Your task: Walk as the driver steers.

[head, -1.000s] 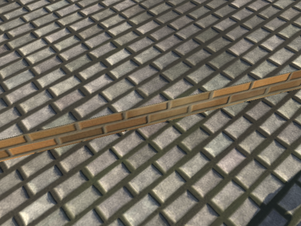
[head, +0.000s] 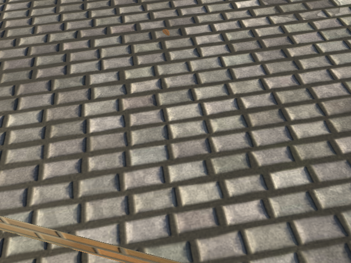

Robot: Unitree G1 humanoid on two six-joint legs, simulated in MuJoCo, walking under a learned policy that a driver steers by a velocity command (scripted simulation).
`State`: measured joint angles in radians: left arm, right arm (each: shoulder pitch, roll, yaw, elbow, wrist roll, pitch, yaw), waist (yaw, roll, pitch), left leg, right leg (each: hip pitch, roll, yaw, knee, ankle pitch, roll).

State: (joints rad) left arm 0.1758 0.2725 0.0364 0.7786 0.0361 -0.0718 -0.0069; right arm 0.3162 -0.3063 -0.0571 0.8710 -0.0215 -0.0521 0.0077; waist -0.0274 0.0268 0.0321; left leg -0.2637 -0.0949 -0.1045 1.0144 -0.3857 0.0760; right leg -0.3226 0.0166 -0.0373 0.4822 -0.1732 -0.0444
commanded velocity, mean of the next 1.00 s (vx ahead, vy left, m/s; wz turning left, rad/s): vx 0.50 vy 0.00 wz -0.40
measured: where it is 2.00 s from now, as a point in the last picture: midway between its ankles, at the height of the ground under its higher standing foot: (279, 160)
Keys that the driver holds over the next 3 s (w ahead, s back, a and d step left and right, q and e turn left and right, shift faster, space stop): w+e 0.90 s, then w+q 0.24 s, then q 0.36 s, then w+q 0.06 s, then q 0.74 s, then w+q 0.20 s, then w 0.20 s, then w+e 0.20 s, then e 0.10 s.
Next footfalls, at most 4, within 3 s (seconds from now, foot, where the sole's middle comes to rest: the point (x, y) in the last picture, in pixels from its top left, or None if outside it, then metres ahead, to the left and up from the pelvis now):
0.34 left None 0.26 0.09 -0.77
0.86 right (260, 238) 0.50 -0.24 -0.60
1.34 left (252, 156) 0.83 -0.27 -0.60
1.68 right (316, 159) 0.80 -0.52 -0.60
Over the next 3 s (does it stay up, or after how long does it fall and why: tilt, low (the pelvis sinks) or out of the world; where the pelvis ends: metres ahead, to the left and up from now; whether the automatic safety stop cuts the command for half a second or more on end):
stays up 0.93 -0.24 0.17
